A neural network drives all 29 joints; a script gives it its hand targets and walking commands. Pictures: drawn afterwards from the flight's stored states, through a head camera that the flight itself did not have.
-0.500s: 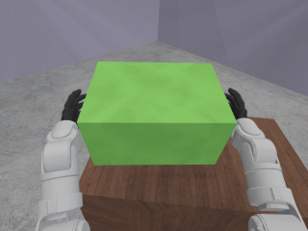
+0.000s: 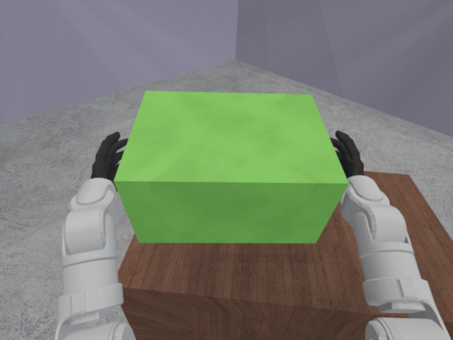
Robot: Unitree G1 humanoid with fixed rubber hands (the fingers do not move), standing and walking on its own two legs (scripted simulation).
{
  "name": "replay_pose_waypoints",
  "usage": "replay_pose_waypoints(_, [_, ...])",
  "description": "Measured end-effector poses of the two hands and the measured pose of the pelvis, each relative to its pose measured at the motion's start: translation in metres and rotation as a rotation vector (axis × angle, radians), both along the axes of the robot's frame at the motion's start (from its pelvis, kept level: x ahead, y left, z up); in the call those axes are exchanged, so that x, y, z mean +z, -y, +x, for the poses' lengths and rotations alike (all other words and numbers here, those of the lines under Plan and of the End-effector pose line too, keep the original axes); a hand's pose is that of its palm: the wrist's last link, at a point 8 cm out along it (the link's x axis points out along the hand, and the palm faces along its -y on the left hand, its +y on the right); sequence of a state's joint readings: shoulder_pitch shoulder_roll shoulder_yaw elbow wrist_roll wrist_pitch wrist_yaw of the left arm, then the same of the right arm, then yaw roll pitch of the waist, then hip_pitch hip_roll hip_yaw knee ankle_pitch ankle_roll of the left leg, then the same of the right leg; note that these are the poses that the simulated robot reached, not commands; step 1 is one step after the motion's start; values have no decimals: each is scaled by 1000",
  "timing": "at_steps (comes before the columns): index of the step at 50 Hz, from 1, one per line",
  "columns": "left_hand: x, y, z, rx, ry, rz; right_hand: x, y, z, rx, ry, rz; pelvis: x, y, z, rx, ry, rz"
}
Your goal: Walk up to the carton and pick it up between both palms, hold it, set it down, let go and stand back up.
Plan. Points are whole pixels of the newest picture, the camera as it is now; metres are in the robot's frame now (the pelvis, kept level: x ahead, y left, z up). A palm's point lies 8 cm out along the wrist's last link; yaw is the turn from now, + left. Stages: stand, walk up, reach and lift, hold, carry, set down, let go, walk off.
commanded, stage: set down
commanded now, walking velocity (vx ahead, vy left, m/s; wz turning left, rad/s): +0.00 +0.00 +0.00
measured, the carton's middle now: (228, 165) +0.39 +0.01 +0.16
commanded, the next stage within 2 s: none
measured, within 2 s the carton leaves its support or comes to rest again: neither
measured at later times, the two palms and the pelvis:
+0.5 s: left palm (122, 199) +0.33 +0.20 +0.13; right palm (347, 190) +0.36 -0.21 +0.14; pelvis +0.01 -0.01 +0.00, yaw +1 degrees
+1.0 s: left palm (126, 202) +0.35 +0.20 +0.11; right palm (337, 188) +0.38 -0.21 +0.11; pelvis +0.03 -0.01 +0.00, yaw +2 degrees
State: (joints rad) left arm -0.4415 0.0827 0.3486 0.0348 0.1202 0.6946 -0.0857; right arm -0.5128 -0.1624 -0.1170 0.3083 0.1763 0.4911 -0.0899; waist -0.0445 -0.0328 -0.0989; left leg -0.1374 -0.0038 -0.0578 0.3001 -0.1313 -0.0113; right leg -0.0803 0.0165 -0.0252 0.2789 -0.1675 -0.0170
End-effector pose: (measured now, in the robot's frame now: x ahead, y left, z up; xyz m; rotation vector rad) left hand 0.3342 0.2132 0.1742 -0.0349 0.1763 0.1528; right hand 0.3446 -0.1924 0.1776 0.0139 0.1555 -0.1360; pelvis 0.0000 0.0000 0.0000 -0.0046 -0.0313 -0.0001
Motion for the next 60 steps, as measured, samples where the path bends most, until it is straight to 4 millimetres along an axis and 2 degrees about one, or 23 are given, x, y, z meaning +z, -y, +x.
replay_pose_waypoints(7, [-9, 0, -6, 22, 58, -21, -2, 0, 1, 16, 71, -22, -1, 2, 2, 8, 32, 3])
replay_pose_waypoints(15, [-35, 10, -4, 25, 12, 16, -32, 10, 5, 28, 39, -38, -2, 6, 7, 10, 36, 6])
replay_pose_waypoints(19, [-41, 13, -4, 25, 24, 10, -40, 13, 5, 26, 53, -35, -2, 10, 10, 13, 20, 8])
replay_pose_waypoints(33, [-48, 18, 10, 38, 21, 23, -46, 18, 25, 45, 53, -53, -1, 18, 18, 20, -4, 11])
replay_pose_waypoints(48, [-65, 12, 15, 59, -3, 26, -61, 11, 39, 71, 36, -59, -1, 15, 26, 29, -38, 7])
replay_pose_waypoints(60, [-80, 34, 21, 57, -36, 14, -77, 33, 43, 65, 18, -45, -1, 16, 21, 8, -85, 7])
